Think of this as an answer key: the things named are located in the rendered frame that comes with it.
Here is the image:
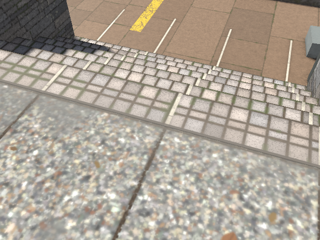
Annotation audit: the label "stairs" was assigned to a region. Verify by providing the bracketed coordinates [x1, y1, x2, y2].
[0, 36, 320, 127]

